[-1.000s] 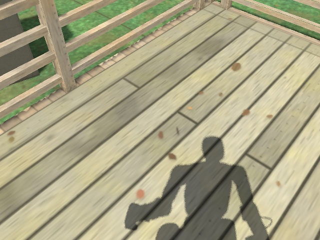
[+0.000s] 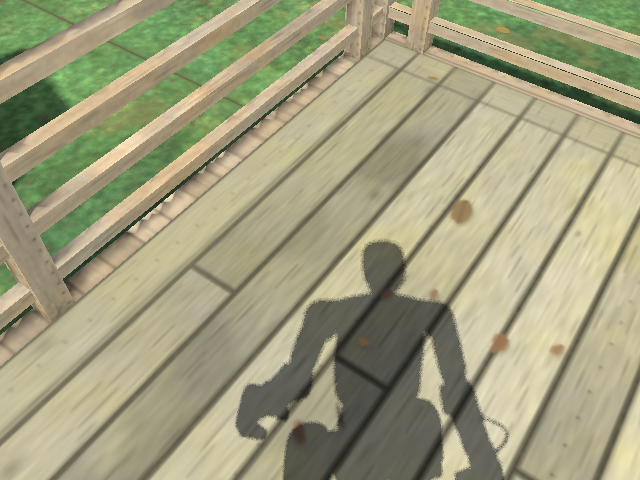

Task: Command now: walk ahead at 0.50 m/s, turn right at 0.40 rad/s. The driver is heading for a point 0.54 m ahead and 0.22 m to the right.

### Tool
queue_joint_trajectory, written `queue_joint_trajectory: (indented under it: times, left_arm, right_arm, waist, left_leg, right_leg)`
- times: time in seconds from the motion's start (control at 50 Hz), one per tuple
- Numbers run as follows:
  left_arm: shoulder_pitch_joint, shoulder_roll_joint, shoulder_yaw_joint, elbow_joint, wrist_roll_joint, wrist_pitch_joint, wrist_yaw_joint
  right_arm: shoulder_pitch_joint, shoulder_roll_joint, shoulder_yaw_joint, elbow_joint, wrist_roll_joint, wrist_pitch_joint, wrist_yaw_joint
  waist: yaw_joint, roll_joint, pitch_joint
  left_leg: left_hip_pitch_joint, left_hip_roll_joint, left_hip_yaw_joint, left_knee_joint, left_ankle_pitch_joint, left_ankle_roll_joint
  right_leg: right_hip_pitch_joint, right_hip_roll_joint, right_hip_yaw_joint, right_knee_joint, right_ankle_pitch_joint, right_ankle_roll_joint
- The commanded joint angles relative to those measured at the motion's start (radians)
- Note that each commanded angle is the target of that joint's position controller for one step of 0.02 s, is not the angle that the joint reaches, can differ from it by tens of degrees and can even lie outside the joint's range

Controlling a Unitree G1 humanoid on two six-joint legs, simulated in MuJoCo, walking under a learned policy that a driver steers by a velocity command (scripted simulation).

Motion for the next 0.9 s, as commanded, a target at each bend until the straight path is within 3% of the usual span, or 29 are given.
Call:
queue_joint_trajectory:
  times: [0.02, 0.08, 0.12, 0.14, 0.16, 0.18, 0.2, 0.22, 0.24, 0.26, 0.28, 0.32, 0.36, 0.46, 0.56, 0.58, 0.62, 0.64, 0.66, 0.68, 0.7, 0.72, 0.74, 0.76, 0.78, 0.82, 0.9]
  left_arm:
    - [-0.148, 0.026, -0.007, -0.1, 0.002, -0.016, -0.005]
    - [-0.126, 0.041, -0.001, -0.107, 0.006, -0.018, -0.003]
    - [-0.007, 0.068, 0.014, -0.075, 0.01, -0.018, 0.005]
    - [0.105, 0.094, 0.029, -0.041, 0.013, -0.023, 0.008]
    - [0.263, 0.143, 0.054, 0.003, 0.027, -0.028, 0.016]
    - [0.334, 0.265, 0.093, 0.001, 0.034, -0.021, 0.032]
    - [0.304, 0.274, 0.096, -0.005, -0.001, -0.009, 0.028]
    - [0.247, 0.253, 0.093, 0.0, -0.019, -0.004, 0.033]
    - [0.193, 0.195, 0.081, -0.004, -0.02, -0.005, 0.036]
    - [0.151, 0.156, 0.071, -0.01, -0.018, -0.009, 0.038]
    - [0.125, 0.131, 0.062, -0.011, -0.025, -0.015, 0.043]
    - [0.135, 0.135, 0.06, -0.011, -0.027, -0.035, 0.042]
    - [0.167, 0.168, 0.068, -0.005, -0.027, -0.045, 0.041]
    - [0.274, 0.175, 0.071, 0.002, -0.025, -0.037, 0.041]
    - [0.342, 0.188, 0.074, 0.001, -0.011, -0.03, 0.052]
    - [0.337, 0.195, 0.076, -0.004, -0.008, -0.03, 0.056]
    - [0.282, 0.216, 0.081, -0.025, -0.005, -0.032, 0.063]
    - [0.25, 0.229, 0.084, -0.037, -0.004, -0.036, 0.06]
    - [0.237, 0.225, 0.082, -0.035, -0.012, -0.043, 0.053]
    - [0.251, 0.166, 0.066, -0.055, -0.026, -0.052, 0.046]
    - [0.407, 0.054, 0.045, -0.072, -0.065, -0.047, 0.053]
    - [0.417, 0.152, 0.055, -0.044, -0.023, -0.034, 0.065]
    - [0.351, 0.16, 0.061, -0.035, -0.01, -0.025, 0.064]
    - [0.29, 0.146, 0.058, -0.044, -0.005, -0.021, 0.059]
    - [0.257, 0.131, 0.057, -0.051, -0.001, -0.013, 0.051]
    - [0.268, 0.105, 0.052, -0.048, 0.007, 0.012, 0.037]
    - [0.236, 0.08, 0.037, -0.052, 0.003, 0.029, 0.032]
  right_arm:
    - [0.061, -0.122, -0.018, -0.015, -0.002, -0.007, -0.016]
    - [0.057, -0.146, -0.021, -0.007, -0.008, 0.005, -0.03]
    - [0.035, -0.175, -0.029, -0.012, -0.014, 0.018, -0.037]
    - [0.027, -0.188, -0.033, -0.02, -0.015, 0.027, -0.036]
    - [-0.003, -0.193, -0.035, -0.042, -0.009, 0.029, -0.032]
    - [0.03, -0.108, -0.018, -0.104, 0.014, 0.019, -0.012]
    - [-0.037, -0.146, -0.031, -0.143, 0.005, 0.007, -0.002]
    - [-0.131, -0.15, -0.03, -0.172, -0.002, -0.005, 0.004]
    - [-0.14, -0.145, -0.027, -0.179, 0.004, -0.015, 0.006]
    - [-0.132, -0.139, -0.029, -0.171, -0.001, -0.01, 0.004]
    - [-0.118, -0.132, -0.028, -0.174, -0.02, 0.009, 0.004]
    - [-0.104, -0.111, -0.025, -0.18, -0.037, 0.047, 0.011]
    - [-0.15, -0.104, -0.023, -0.207, -0.036, 0.063, 0.016]
    - [-0.361, -0.109, -0.018, -0.289, -0.027, 0.066, 0.022]
    - [-0.498, -0.12, -0.006, -0.352, -0.015, 0.051, 0.029]
    - [-0.5, -0.129, -0.006, -0.361, -0.013, 0.047, 0.028]
    - [-0.417, -0.157, -0.014, -0.348, -0.009, 0.037, 0.024]
    - [-0.323, -0.182, -0.024, -0.32, -0.007, 0.031, 0.016]
    - [-0.183, -0.207, -0.036, -0.28, -0.014, 0.017, 0.003]
    - [-0.038, -0.26, -0.048, -0.269, -0.036, 0.003, -0.013]
    - [-0.023, -0.356, -0.07, -0.281, -0.052, 0.013, -0.017]
    - [-0.062, -0.293, -0.066, -0.285, -0.021, 0.029, -0.011]
    - [-0.131, -0.201, -0.042, -0.295, -0.01, 0.029, -0.008]
    - [-0.171, -0.139, -0.024, -0.29, -0.008, 0.026, -0.002]
    - [-0.169, -0.116, -0.014, -0.277, -0.006, 0.022, -0.002]
    - [-0.152, -0.122, -0.013, -0.246, 0.001, 0.011, 0.002]
    - [-0.164, -0.146, -0.014, -0.22, -0.005, 0.006, 0.005]
  waist:
    - [-0.025, 0.085, 0.072]
    - [0.004, 0.109, 0.038]
    - [0.062, 0.139, -0.036]
    - [0.107, 0.14, -0.099]
    - [0.188, 0.102, -0.175]
    - [0.17, -0.11, -0.294]
    - [0.15, -0.093, -0.339]
    - [0.134, -0.008, -0.188]
    - [0.097, 0.044, -0.09]
    - [0.052, 0.083, -0.025]
    - [0.018, 0.077, -0.008]
    - [-0.002, 0.048, -0.03]
    - [0.002, 0.028, -0.026]
    - [0.082, -0.017, -0.002]
    - [0.132, -0.032, -0.001]
    - [0.126, -0.037, -0.001]
    - [0.071, -0.049, -0.014]
    - [0.028, -0.047, -0.05]
    - [-0.04, 0.004, -0.114]
    - [-0.087, 0.074, -0.242]
    - [-0.014, 0.323, -0.389]
    - [0.007, 0.21, -0.367]
    - [0.022, 0.103, -0.221]
    - [0.027, 0.057, -0.144]
    - [0.029, 0.097, -0.113]
    - [0.051, 0.168, -0.104]
    - [0.079, 0.159, -0.132]
  left_leg:
    - [-0.02, 0.293, -0.04, -0.031, 0.541, 0.041]
    - [0.081, 0.32, 0.001, 0.101, 0.867, 0.028]
    - [0.104, 0.333, 0.027, 0.308, 1.107, 0.025]
    - [0.068, 0.333, 0.035, 0.48, 1.073, 0.024]
    - [-0.096, 0.314, 0.048, 0.729, 0.87, 0.005]
    - [-0.5, 0.177, 0.061, 1.133, 0.224, -0.047]
    - [-0.729, 0.033, -0.135, 1.315, -0.278, -0.057]
    - [-0.824, 0.117, -0.219, 1.279, -0.172, -0.047]
    - [-0.795, 0.155, -0.207, 1.187, -0.091, -0.049]
    - [-0.739, 0.182, -0.203, 1.1, -0.07, -0.058]
    - [-0.676, 0.196, -0.203, 1.042, -0.064, -0.077]
    - [-0.618, 0.198, -0.187, 0.975, -0.056, -0.107]
    - [-0.637, 0.198, -0.167, 0.895, -0.001, -0.131]
    - [-0.725, 0.179, -0.159, 0.654, 0.184, -0.148]
    - [-0.724, 0.129, -0.166, 0.483, 0.213, -0.126]
    - [-0.696, 0.123, -0.176, 0.449, 0.2, -0.117]
    - [-0.538, 0.101, -0.188, 0.368, 0.145, -0.09]
    - [-0.395, 0.074, -0.179, 0.347, 0.102, -0.073]
    - [-0.224, 0.078, -0.171, 0.274, 0.156, -0.047]
    - [0.001, 0.254, -0.325, 0.262, 0.12, -0.002]
    - [0.266, 0.567, -0.758, 0.247, 0.38, 0.15]
    - [0.178, 0.555, -0.865, 0.218, 0.438, 0.187]
    - [0.032, 0.503, -0.687, 0.212, 0.516, 0.172]
    - [-0.064, 0.444, -0.538, 0.207, 0.646, 0.145]
    - [-0.109, 0.394, -0.435, 0.192, 0.745, 0.117]
    - [-0.18, 0.341, -0.332, 0.165, 0.848, 0.099]
    - [-0.22, 0.327, -0.239, 0.146, 0.896, 0.119]
  right_leg:
    - [0.008, 0.026, -0.081, -0.103, 0.018, -0.02]
    - [0.079, 0.083, -0.13, -0.157, -0.107, -0.071]
    - [0.214, 0.149, -0.159, -0.171, -0.215, -0.12]
    - [0.346, 0.174, -0.147, -0.215, -0.23, -0.149]
    - [0.583, 0.128, -0.052, -0.284, -0.222, -0.199]
    - [0.923, -0.172, 0.397, -0.288, -0.239, -0.345]
    - [0.997, -0.279, 0.77, -0.44, -0.168, -0.419]
    - [0.89, -0.242, 0.602, -0.469, -0.168, -0.377]
    - [0.747, -0.212, 0.495, -0.5, -0.11, -0.331]
    - [0.629, -0.159, 0.411, -0.521, -0.021, -0.286]
    - [0.547, -0.109, 0.343, -0.536, 0.046, -0.26]
    - [0.491, -0.062, 0.284, -0.543, 0.139, -0.251]
    - [0.466, -0.032, 0.256, -0.555, 0.16, -0.243]
    - [0.54, -0.005, 0.279, -0.547, 0.147, -0.19]
    - [0.661, -0.032, 0.338, -0.479, 0.225, -0.179]
    - [0.671, -0.043, 0.356, -0.461, 0.24, -0.17]
    - [0.634, -0.049, 0.374, -0.408, 0.288, -0.133]
    - [0.599, -0.033, 0.372, -0.33, 0.379, -0.112]
    - [0.574, 0.028, 0.316, -0.149, 0.437, -0.083]
    - [0.462, 0.092, 0.26, 0.102, 0.235, -0.054]
    - [0.172, 0.263, 0.135, 0.425, -0.54, -0.008]
    - [0.102, 0.202, 0.141, 0.53, -0.573, -0.015]
    - [0.108, 0.165, 0.145, 0.539, -0.494, -0.007]
    - [0.118, 0.14, 0.131, 0.496, -0.451, 0.003]
    - [0.127, 0.119, 0.13, 0.448, -0.434, 0.011]
    - [0.19, 0.126, 0.118, 0.391, -0.408, 0.03]
    - [0.226, 0.135, 0.096, 0.229, -0.352, 0.049]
